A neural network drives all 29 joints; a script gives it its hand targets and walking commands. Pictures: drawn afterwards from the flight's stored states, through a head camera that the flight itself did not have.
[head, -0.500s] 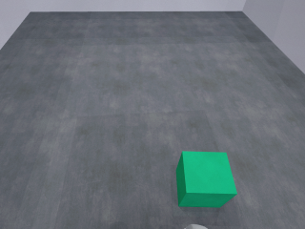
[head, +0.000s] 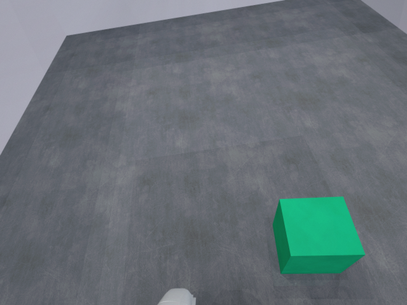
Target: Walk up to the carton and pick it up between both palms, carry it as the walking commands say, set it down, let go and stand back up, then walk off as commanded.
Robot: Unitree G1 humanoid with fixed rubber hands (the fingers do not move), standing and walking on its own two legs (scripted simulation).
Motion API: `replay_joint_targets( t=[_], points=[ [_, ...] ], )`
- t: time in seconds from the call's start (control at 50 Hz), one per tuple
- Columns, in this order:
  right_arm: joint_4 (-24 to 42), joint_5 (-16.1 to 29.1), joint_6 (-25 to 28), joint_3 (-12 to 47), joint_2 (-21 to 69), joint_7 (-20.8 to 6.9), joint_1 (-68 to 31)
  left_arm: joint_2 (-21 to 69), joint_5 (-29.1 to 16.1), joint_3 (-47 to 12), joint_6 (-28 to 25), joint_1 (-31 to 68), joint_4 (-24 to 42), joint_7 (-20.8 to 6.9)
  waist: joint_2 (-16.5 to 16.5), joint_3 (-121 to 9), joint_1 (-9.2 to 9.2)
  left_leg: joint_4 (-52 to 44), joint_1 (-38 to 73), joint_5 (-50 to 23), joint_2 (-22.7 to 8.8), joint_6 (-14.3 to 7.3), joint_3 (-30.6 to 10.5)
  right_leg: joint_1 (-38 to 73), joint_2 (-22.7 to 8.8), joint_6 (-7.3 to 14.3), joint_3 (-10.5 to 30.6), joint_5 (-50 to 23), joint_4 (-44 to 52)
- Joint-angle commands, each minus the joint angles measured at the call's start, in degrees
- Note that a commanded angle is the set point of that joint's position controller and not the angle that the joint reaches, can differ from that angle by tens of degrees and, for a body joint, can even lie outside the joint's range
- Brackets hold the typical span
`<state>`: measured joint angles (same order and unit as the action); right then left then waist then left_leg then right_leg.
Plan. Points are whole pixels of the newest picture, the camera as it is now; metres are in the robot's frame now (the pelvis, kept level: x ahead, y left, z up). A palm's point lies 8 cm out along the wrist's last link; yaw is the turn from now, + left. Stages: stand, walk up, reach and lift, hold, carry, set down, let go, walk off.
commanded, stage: walk off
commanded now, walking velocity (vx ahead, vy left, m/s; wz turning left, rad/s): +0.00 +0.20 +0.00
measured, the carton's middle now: (310, 237) +0.46 -0.35 -0.64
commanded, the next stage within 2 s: stand in 1.30 s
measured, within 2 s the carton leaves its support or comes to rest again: neither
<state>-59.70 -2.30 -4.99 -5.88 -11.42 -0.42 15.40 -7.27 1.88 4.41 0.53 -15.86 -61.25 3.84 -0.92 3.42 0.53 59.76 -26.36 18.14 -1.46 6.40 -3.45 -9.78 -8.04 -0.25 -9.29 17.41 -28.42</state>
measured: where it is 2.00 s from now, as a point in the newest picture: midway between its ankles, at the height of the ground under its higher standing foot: outside the picture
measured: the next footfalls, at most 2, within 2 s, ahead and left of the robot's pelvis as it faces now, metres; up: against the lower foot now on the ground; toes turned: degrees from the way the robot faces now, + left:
left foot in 0.16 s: +0.06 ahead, +0.20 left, +0.00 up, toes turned +5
right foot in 0.52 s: +0.06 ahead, +0.05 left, +0.00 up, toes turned -11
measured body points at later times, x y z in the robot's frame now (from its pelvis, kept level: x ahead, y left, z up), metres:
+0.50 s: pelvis +0.03 +0.12 -0.02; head +0.05 +0.11 +0.43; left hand +0.09 +0.37 -0.16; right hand +0.06 -0.09 -0.18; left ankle +0.02 +0.20 -0.74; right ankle +0.01 +0.05 -0.73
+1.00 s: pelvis +0.04 +0.23 -0.01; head +0.07 +0.25 +0.43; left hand -0.01 +0.48 -0.18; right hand +0.10 -0.02 -0.15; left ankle +0.03 +0.35 -0.75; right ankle +0.01 +0.07 -0.73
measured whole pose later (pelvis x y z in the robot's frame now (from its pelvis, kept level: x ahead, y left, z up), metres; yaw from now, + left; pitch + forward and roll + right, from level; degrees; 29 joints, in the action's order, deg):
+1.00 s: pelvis +0.04 +0.23 -0.01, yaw +0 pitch +0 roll +1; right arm -57.2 -2.5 -2.7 -5.0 -10.2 -1.0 10.8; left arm -11.3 2.0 6.7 3.0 -17.2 -63.1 3.9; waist 3.8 4.1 2.8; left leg 30.7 -14.9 15.7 -2.1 0.6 5.1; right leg -18.1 -9.5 -2.8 -5.2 26.8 -41.7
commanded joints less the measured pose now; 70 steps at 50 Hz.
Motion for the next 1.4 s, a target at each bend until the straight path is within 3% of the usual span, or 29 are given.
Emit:
replay_joint_targets(
  t=[0.0,0.04,0.06,0.1,0.12,0.14,0.18,0.26,0.44,0.48,0.5,0.52,0.54,0.58,0.62,0.68,0.74,0.86,0.9,0.94,0.98,1.1,1.16,1.24,1.28,1.3,1.32,1.34,1.38],
  points=[
    [5.68,0.0,0.46,0.05,0.01,-0.08,-2.96,-14.91,0.53,3.44,-0.59,-2.87,0.78,0.88,18.29,0.31,1.86,-13.38,0.61,2.46,-1.8,0.54,6.24,1.09,-11.75,7.3,8.16,-16.13,11.25],
    [6.11,-0.53,0.92,0.65,0.36,-0.97,-5.29,-14.73,0.97,4.11,0.24,-3.89,1.01,0.85,14.43,0.73,3.95,-20.26,4.74,5.45,0.4,0.45,10.33,0.51,-10.12,6.71,8.1,-16.41,10.58],
    [5.68,0.12,0.85,0.48,-0.11,-0.91,-3.91,-15.81,0.95,4.93,0.52,-5.3,0.58,0.64,17.82,3.25,3.32,-24.63,5.58,4.48,-0.94,-0.99,7.92,-0.79,-10.71,5.73,8.39,-23.24,8.56],
    [3.07,0.05,1.49,-0.19,-1.77,-1.15,4.72,-15.43,0.18,5.06,0.99,-3.04,0.51,0.65,9.55,-4.91,-1.11,-34.12,19.2,-3.4,0.17,-2.97,11.25,-3.05,-12.05,4.22,8.32,-20.24,1.94],
    [1.74,-0.27,2.43,-1.82,-6.57,-0.82,8.25,-14.4,0.71,4.27,0.98,-4.65,0.82,0.2,0.69,-6.62,-2.35,-38.65,26.82,-11.46,-3.37,-4.42,6.4,-7.93,-8.24,1.78,5.01,-14.82,-4.74],
    [2.21,-0.74,3.33,-2.25,-13.85,-0.87,10.38,-6.92,0.3,2.85,1.1,-5.94,2.92,-0.67,-18.3,-9.2,-2.3,-43.08,32.34,-25.99,-18.78,-8.5,-9.78,-17.94,1.62,-1.39,-0.29,14.69,-21.12],
    [3.73,-0.11,3.63,-1.42,-9.4,1.1,5.96,-5.45,-1.39,1.59,3.05,1.19,3.72,0.72,-16.85,-6.46,-4.65,-41.4,17.95,-31.99,-17.46,-17.56,-6.45,-16.81,4.37,0.21,6.55,22.08,-37.96],
    [5.54,0.14,3.29,0.65,-6.51,1.98,-2.03,-6.45,-0.5,2.4,2.7,-4.06,0.98,-0.64,-9.72,-3.35,0.08,-41.64,16.82,-24.53,-11.0,-16.11,0.02,-19.31,3.93,0.75,6.34,11.43,-42.4],
    [2.16,-0.61,2.86,2.61,-4.68,3.34,0.69,-6.57,-1.66,0.87,1.79,-0.21,2.32,0.9,-5.77,-0.99,-0.28,-38.21,19.57,-34.48,-11.85,-19.42,-2.89,-12.24,3.5,2.43,4.04,12.07,-11.33],
    [1.14,0.34,2.55,2.73,-4.64,3.13,1.66,-4.61,-1.45,-0.04,1.0,-5.8,0.63,1.73,0.41,-3.75,2.9,-34.06,13.89,-32.23,-9.84,-15.68,-0.17,1.55,3.7,2.35,2.21,-7.86,3.84],
    [1.34,1.29,3.22,3.42,-1.03,2.96,1.25,-7.94,-0.24,0.9,0.55,-11.68,-0.62,1.79,5.34,-8.62,5.1,-27.16,3.97,-20.36,-6.3,-10.98,3.28,17.34,-3.77,3.29,10.25,-16.26,8.64],
    [3.73,1.85,2.67,3.26,0.46,2.94,0.0,-17.45,0.09,2.3,0.27,-13.73,-0.1,1.63,22.87,-3.83,6.53,-15.88,-10.98,12.46,2.23,-5.85,9.98,16.07,-24.19,8.82,31.26,-21.56,16.18],
    [4.73,0.52,1.63,1.91,-5.6,3.0,-5.65,-17.39,0.31,3.11,1.09,-10.95,-0.98,1.7,19.06,2.45,7.3,-0.36,-5.47,17.25,1.43,-6.32,3.61,2.5,-26.7,17.58,33.8,-33.4,14.77],
    [2.32,-0.01,1.07,1.38,-3.02,1.83,-0.39,-11.1,-0.55,1.54,0.59,-5.99,1.44,1.36,5.46,3.9,2.74,7.48,-3.44,8.54,0.37,-4.5,0.33,-2.9,-18.87,12.87,19.58,-23.8,14.53],
    [0.93,-1.22,0.93,0.8,-1.75,0.35,3.11,-9.73,-0.8,0.93,-0.11,-0.58,2.92,1.63,7.5,3.46,-1.64,9.6,-1.33,3.19,0.14,-4.0,-0.86,-4.93,-15.59,9.02,14.87,-19.12,15.27],
    [1.67,0.18,0.91,0.45,-1.47,-1.18,2.24,-7.64,-1.06,0.9,-0.21,3.28,3.82,0.03,13.96,-0.02,-0.9,9.22,-3.44,0.61,2.75,-1.29,1.81,-0.97,-9.56,7.14,7.35,-19.04,12.39],
    [3.38,0.51,1.26,0.29,-1.04,-0.19,-1.34,-11.74,0.48,2.62,-1.29,-3.56,1.38,0.13,14.93,-1.47,1.4,-4.88,-1.82,1.18,-0.04,-0.11,2.36,3.93,-9.95,6.73,5.28,-32.17,9.72],
    [5.22,0.36,1.33,1.3,1.46,-1.04,-1.83,-15.04,0.43,4.43,0.48,-3.18,0.28,0.63,17.87,-3.17,2.32,-28.01,9.13,0.95,-0.68,-1.37,9.13,1.3,-11.48,6.2,8.37,-25.64,6.36],
    [3.04,0.28,2.05,0.04,-1.17,-0.7,4.0,-15.86,-0.37,4.92,1.02,-4.53,-0.32,0.9,8.77,-3.63,-0.32,-37.55,20.5,-5.94,-0.28,-3.21,9.77,-6.45,-12.04,3.76,10.48,-16.76,4.36],
    [2.29,-0.74,3.21,-1.66,-12.47,-0.3,8.97,-5.1,0.51,2.49,1.72,-5.44,1.54,-0.02,-19.58,-5.82,-2.62,-45.05,28.07,-14.15,-17.78,-8.53,-11.36,-21.16,3.37,-1.1,-0.36,19.42,-21.94],
    [4.26,-0.93,3.19,-1.18,-10.86,0.67,3.48,-5.93,-0.39,2.13,3.5,2.37,3.83,1.02,-15.1,-4.2,-5.24,-45.12,16.09,-10.05,-15.97,-15.95,-6.0,-20.24,5.21,0.83,7.19,20.32,-39.37],
    [4.7,0.1,3.46,1.33,-4.95,2.21,-2.29,-5.58,-0.25,1.71,2.23,-3.52,1.24,0.01,-3.1,-4.0,0.72,-42.99,16.27,-19.12,-12.85,-16.98,-1.12,-17.12,2.68,0.04,5.26,12.23,-38.01],
    [4.1,-0.34,3.79,1.95,-3.99,2.92,-0.87,-6.66,-0.85,1.38,2.96,-1.11,1.32,0.04,-9.74,1.3,-1.47,-42.86,17.46,-18.24,-13.08,-18.76,-5.32,-19.72,2.69,0.17,4.36,12.75,-27.59],
    [2.43,0.08,2.96,2.16,-4.53,3.13,0.3,-4.68,-1.55,0.02,1.68,-1.94,1.5,0.97,-4.54,-1.93,0.98,-40.3,17.71,-28.46,-13.68,-18.98,-4.53,-9.9,3.28,3.0,3.45,10.21,-13.39],
    [2.91,1.15,2.87,2.35,-4.16,2.86,-1.15,-3.38,-1.01,-0.64,0.6,-7.66,-0.14,1.55,3.07,-5.34,3.62,-33.9,10.13,-28.7,-9.98,-15.48,-0.35,5.39,2.4,2.63,2.58,-5.83,6.32],
    [3.81,1.55,3.8,2.41,-1.74,2.87,-2.39,-9.37,0.22,0.68,0.02,-12.78,-1.87,1.5,14.18,-7.34,5.68,-24.11,1.89,-16.43,-5.05,-10.2,4.8,15.68,-9.26,3.94,16.0,-10.12,13.79],
    [3.47,1.47,3.95,2.06,-1.33,2.76,1.29,-14.43,-0.29,1.29,-0.02,-8.17,0.04,1.07,22.29,-2.92,1.71,-14.51,-6.6,12.96,1.72,-6.31,8.43,13.55,-21.99,9.14,27.69,-27.35,13.38],
    [5.43,0.43,2.99,1.74,-4.17,2.65,-5.8,-13.58,-0.23,1.68,-0.31,-5.99,0.22,0.76,19.49,0.46,5.38,-5.26,-3.31,14.75,0.33,-6.51,4.7,2.81,-22.85,14.97,27.27,-35.04,12.31],
    [4.17,0.88,2.42,2.21,-1.33,1.29,-4.51,-7.65,0.04,0.31,-1.08,-2.93,0.9,0.13,10.96,2.62,2.73,0.09,-2.25,9.82,-0.07,-5.46,1.24,1.61,-16.9,12.08,17.08,-33.94,13.18]
  ],
)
